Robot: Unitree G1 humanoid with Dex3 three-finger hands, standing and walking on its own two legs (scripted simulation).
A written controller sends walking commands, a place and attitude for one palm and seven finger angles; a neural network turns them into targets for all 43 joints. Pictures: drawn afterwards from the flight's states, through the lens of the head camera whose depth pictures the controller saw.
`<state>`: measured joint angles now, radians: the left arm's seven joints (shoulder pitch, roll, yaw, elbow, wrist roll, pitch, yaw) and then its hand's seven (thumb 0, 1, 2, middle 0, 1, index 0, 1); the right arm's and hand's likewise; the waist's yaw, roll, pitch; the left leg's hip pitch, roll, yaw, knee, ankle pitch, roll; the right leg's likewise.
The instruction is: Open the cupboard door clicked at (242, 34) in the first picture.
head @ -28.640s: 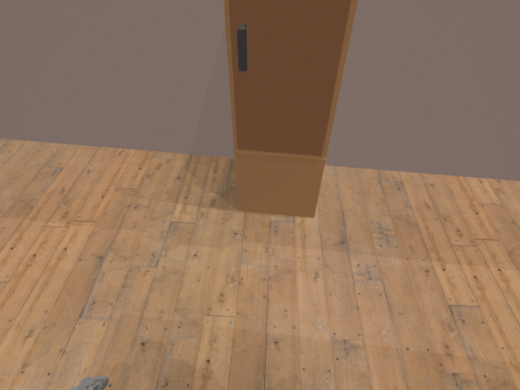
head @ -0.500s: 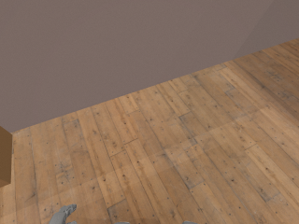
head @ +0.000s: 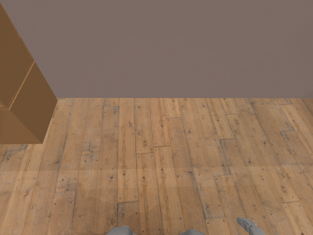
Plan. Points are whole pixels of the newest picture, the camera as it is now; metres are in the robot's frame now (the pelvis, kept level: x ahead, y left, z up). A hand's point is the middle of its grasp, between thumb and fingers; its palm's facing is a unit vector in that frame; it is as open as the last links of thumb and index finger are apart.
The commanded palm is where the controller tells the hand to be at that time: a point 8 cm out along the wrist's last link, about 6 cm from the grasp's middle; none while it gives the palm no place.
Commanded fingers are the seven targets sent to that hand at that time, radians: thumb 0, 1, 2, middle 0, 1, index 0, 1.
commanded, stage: turn to face it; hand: left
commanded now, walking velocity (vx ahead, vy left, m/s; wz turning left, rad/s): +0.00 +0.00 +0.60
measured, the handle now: out of the picture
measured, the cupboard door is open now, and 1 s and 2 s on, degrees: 41 41 41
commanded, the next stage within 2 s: take the last steps up to it in 1.22 s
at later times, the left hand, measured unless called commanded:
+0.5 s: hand out of the picture +0.04 +0.14 -0.13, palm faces +0.29 -0.92 -0.27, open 7.3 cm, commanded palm none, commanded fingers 0.00 0.90 0.90 -0.20 -0.30 -0.20 -0.30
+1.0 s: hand out of the picture +0.02 +0.18 -0.14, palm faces +0.55 -0.78 -0.29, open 7.3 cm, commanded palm none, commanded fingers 0.00 0.90 0.90 -0.20 -0.30 -0.20 -0.30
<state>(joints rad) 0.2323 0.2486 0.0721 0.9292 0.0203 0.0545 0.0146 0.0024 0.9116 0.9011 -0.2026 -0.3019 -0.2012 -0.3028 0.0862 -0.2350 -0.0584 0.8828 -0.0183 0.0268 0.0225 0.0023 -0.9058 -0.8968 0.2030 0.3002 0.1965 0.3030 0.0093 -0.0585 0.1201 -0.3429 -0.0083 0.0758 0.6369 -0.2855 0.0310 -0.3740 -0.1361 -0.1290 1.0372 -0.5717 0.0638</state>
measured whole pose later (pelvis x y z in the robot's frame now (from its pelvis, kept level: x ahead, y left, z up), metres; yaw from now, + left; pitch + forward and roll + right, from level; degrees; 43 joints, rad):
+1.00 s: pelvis +0.05 -0.06 +0.01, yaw +34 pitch +1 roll +0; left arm 0.15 0.24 0.07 0.87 0.02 0.03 0.00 0.00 0.91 0.90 -0.20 -0.30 -0.20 -0.30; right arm 0.16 -0.23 -0.06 0.92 -0.03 0.05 0.01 0.00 -0.90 -0.90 0.21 0.30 0.20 0.30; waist -0.01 0.02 0.08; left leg -0.33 -0.01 -0.07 0.55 -0.24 -0.02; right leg -0.35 -0.05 -0.03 0.71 -0.37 0.07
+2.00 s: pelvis +0.15 +0.05 +0.03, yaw +53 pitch +0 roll +2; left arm 0.29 0.15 0.05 1.03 0.02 -0.07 0.01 0.00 0.93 0.90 -0.20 -0.30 -0.20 -0.30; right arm 0.27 -0.22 -0.07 1.06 -0.02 0.03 0.03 0.01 -0.91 -0.90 0.20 0.30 0.20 0.30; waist -0.01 0.02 0.04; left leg -0.53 0.06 0.02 1.07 -0.25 -0.03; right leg -0.11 -0.10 -0.17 0.41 -0.29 0.01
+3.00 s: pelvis +0.26 +0.40 +0.02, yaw +52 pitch +1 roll +2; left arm 0.18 0.17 0.05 1.00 0.02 -0.02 0.04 -0.02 0.95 0.90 -0.20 -0.30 -0.20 -0.30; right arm 0.24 -0.17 -0.04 1.06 0.00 0.04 -0.01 0.00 -0.91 -0.90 0.20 0.30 0.20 0.30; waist -0.01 0.00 0.10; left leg -0.44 0.03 0.02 0.89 -0.43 -0.05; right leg -0.22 -0.06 -0.12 0.47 -0.25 -0.03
